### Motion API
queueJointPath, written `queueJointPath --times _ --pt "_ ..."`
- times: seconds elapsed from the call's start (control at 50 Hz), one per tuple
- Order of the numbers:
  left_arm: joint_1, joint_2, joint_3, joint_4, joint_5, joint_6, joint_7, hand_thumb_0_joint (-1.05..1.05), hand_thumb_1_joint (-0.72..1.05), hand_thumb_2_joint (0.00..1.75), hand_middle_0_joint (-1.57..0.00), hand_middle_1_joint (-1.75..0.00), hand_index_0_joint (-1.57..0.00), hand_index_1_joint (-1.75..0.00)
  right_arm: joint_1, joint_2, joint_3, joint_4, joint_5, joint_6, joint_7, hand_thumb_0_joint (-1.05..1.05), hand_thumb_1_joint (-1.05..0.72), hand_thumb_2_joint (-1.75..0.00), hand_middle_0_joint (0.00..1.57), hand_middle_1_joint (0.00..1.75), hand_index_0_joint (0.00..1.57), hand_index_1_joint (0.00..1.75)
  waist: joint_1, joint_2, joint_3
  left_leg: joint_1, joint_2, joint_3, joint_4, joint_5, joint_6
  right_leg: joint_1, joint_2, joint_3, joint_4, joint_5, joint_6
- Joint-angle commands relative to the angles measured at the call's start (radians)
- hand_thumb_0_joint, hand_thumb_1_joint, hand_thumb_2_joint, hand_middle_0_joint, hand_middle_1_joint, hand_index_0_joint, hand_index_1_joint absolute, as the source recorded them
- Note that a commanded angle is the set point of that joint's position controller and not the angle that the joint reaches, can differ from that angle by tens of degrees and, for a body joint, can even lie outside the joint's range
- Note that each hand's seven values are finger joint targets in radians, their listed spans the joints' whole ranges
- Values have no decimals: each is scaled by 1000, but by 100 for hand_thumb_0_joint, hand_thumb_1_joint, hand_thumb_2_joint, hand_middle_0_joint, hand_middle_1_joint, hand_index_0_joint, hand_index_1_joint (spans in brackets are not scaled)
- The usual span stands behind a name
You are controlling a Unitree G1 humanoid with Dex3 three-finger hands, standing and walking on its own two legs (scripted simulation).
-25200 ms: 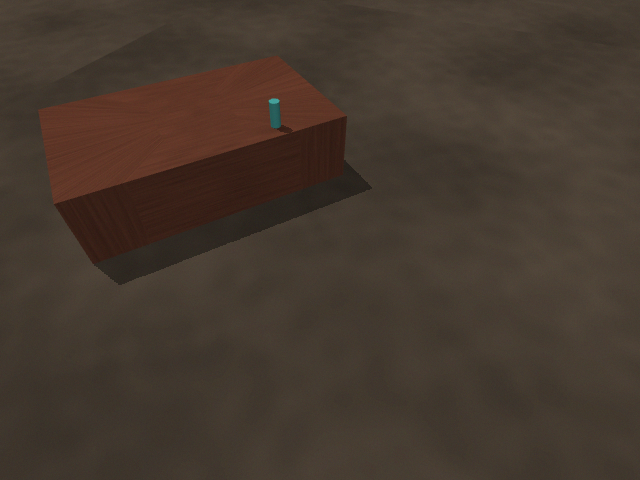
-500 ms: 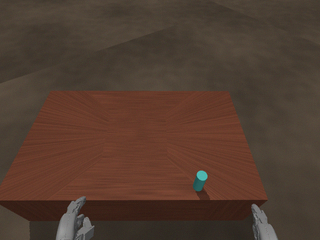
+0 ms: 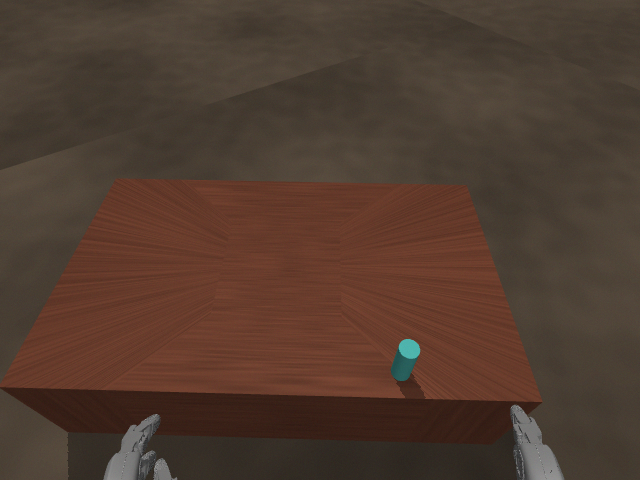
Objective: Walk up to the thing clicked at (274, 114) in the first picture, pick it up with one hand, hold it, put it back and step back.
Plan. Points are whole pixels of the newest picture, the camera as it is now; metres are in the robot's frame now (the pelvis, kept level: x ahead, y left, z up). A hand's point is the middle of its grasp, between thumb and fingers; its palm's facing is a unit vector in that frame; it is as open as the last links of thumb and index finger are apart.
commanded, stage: home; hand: right
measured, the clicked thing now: (404, 360) +0.45 -0.17 -0.34
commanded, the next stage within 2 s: stand in 1.32 s
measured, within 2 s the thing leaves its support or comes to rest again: neither
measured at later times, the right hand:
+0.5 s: hand out of the picture +0.17 -0.19 -0.06, palm faces +0.13 +0.95 -0.28, open 17.5 cm
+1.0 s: hand (491, 477) +0.17 -0.19 -0.06, palm faces +0.12 +0.95 -0.28, open 17.4 cm
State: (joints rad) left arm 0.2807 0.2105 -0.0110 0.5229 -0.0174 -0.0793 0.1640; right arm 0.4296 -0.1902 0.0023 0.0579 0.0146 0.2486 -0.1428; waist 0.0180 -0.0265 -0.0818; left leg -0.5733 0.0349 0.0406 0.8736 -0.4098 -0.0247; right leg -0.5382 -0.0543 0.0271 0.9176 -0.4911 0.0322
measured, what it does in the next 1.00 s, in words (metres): stands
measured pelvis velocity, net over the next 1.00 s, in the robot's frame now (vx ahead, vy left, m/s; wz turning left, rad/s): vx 0.00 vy -0.01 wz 0.00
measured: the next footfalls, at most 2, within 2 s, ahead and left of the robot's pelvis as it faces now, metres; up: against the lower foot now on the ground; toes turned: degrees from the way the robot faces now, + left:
none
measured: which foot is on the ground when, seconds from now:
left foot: down 0.00-1.00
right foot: down 0.00-1.00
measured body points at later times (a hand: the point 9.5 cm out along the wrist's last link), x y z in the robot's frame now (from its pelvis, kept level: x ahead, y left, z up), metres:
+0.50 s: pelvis +0.00 -0.01 +0.00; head +0.02 -0.01 +0.45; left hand +0.16 +0.23 -0.07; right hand +0.16 -0.24 -0.04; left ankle +0.02 +0.14 -0.69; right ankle -0.01 -0.14 -0.69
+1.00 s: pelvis +0.00 -0.01 +0.00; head +0.03 -0.01 +0.45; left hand +0.17 +0.23 -0.08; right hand +0.16 -0.24 -0.04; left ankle +0.02 +0.14 -0.69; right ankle -0.01 -0.14 -0.69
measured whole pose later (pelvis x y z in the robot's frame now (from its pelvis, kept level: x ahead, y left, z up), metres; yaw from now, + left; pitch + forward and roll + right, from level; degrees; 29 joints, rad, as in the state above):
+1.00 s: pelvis +0.00 -0.01 +0.00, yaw +0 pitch +7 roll +2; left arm 0.26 0.21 -0.02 0.52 -0.01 -0.12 0.17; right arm 0.45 -0.20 0.00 0.00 0.01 0.28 -0.14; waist 0.01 -0.03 -0.09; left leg -0.60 0.04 0.04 0.89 -0.42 -0.04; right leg -0.57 -0.05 0.03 0.95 -0.51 0.02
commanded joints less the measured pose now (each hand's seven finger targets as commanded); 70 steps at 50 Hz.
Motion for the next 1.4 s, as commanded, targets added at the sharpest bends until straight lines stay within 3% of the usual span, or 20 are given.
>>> queueJointPath --times 0.0,0.06,0.18,0.2,0.28,0.44,0.52,0.58,0.64,0.7,0.72,0.78,0.86,1.0,1.04,1.08,1.12,1.24,1.32,1.38 --pt "-92 109 38 -168 6 -76 7 0 90 90 -20 -30 -20 -30 -40 -95 -39 -199 -9 -51 -15 0 55 -5 5 5 5 5 -10 3 -80 100 -37 38 -139 137 16 -11 41 -37 -155 187 -30" --pt "-90 114 44 -165 8 -82 6 0 90 90 -20 -30 -20 -30 -26 -95 -45 -200 -12 -52 -14 0 55 -5 5 5 5 5 -9 5 -106 104 -39 38 -132 143 18 -3 40 -36 -150 197 -30" --pt "-96 121 44 -164 5 -96 5 0 90 90 -20 -30 -20 -30 -37 -101 -46 -203 -10 -49 -12 0 57 -4 5 5 5 5 -4 16 -62 66 -46 44 -139 57 18 -34 36 -26 -174 110 -29" --pt "-91 115 42 -161 8 -98 5 0 90 90 -20 -30 -20 -30 -27 -104 -50 -231 -11 -49 -13 0 53 -7 5 6 5 6 -14 -6 -95 87 -43 42 -131 91 19 -20 37 -28 -163 148 -27" --pt "-82 113 39 -156 8 -102 9 0 90 90 -20 -30 -20 -30 -29 -108 -50 -226 -10 -43 -13 0 53 -6 5 6 5 6 -2 2 -116 97 -40 36 -118 167 15 -6 41 -36 -137 219 -29" --pt "-87 118 45 -156 10 -105 8 0 90 90 -20 -30 -20 -30 -24 -96 -40 -244 -11 -38 -12 0 55 -5 5 5 5 5 -6 -19 -120 89 -44 47 -101 178 21 2 32 -21 -143 256 -18" --pt "-97 113 37 -160 11 -106 9 0 90 90 -20 -30 -20 -30 -21 -104 -49 -230 -9 -36 -11 0 55 -5 5 5 5 5 -7 10 -82 86 -41 39 -127 117 17 -32 40 -32 -144 169 -27" --pt "-100 111 37 -163 10 -109 11 0 90 90 -20 -30 -20 -30 -17 -105 -49 -238 -9 -33 -12 0 54 -6 5 5 5 5 -7 14 -92 85 -40 33 -129 121 15 -31 43 -38 -137 168 -30" --pt "-91 112 38 -158 11 -108 12 0 90 90 -20 -30 -20 -30 -18 -94 -34 -245 -10 -32 -10 0 53 -6 5 5 5 5 -1 -3 -113 87 -42 42 -107 172 16 -14 38 -30 -131 230 -24" --pt "-80 114 44 -158 12 -104 9 0 90 90 -20 -30 -20 -30 -5 -104 -50 -246 -14 -28 -13 0 55 -5 5 5 5 5 -10 -6 -149 106 -41 40 -94 218 19 4 36 -29 -119 289 -21" --pt "-87 111 38 -161 11 -102 10 0 90 90 -20 -30 -20 -30 -11 -106 -47 -240 -11 -30 -11 0 53 -6 5 5 5 5 -10 5 -111 93 -42 41 -101 189 17 -16 36 -29 -126 254 -22" --pt "-79 114 44 -158 14 -103 14 0 90 90 -20 -30 -20 -30 -27 -99 -47 -257 -12 -27 -12 0 54 -6 5 5 5 5 1 5 -141 97 -41 38 -103 199 16 0 38 -32 -119 254 -25" --pt "-90 114 43 -161 11 -105 14 0 90 90 -20 -30 -20 -30 1 -98 -46 -238 -13 -18 -11 0 56 -5 5 5 5 5 -7 16 -108 87 -41 41 -108 170 14 -23 39 -32 -128 226 -25" --pt "-82 115 42 -158 10 -102 14 0 90 90 -20 -30 -20 -30 -18 -105 -51 -252 -10 -16 -10 0 56 -5 5 5 5 5 -1 -3 -102 75 -42 42 -104 173 14 -23 37 -30 -126 230 -25" --pt "-76 119 49 -157 11 -102 13 0 90 90 -20 -30 -20 -30 0 -99 -46 -249 -15 -12 -10 0 56 -5 5 5 5 5 -6 -7 -123 84 -43 47 -90 197 18 -9 34 -26 -128 274 -20" --pt "-81 114 43 -159 11 -100 11 0 90 90 -20 -30 -20 -30 -9 -103 -49 -251 -13 -15 -8 0 56 -5 5 5 5 5 -8 -12 -106 78 -42 47 -93 175 17 -20 34 -25 -132 244 -21" --pt "-80 117 49 -165 10 -100 12 0 90 90 -20 -30 -20 -30 -3 -104 -52 -260 -15 -13 -11 0 54 -6 5 5 5 5 -7 -4 -149 92 -42 41 -87 205 17 -1 35 -27 -119 275 -21" --pt "-83 111 42 -166 11 -99 15 0 90 90 -20 -30 -20 -30 -19 -104 -48 -262 -13 -11 -11 0 54 -6 5 5 5 5 -3 11 -129 88 -37 33 -108 175 12 -25 43 -36 -114 221 -28" --pt "-78 113 43 -160 11 -99 16 0 90 90 -20 -30 -20 -30 -5 -109 -51 -263 -14 -7 -11 0 52 -7 6 6 6 6 -8 3 -135 85 -39 37 -89 207 15 -12 37 -29 -110 269 -23" --pt "-83 114 43 -162 11 -101 18 0 90 90 -20 -30 -20 -30 -6 -112 -60 -255 -15 -3 -12 0 54 -6 5 5 5 5 -9 11 -115 87 -37 32 -106 166 13 -28 42 -37 -116 214 -27"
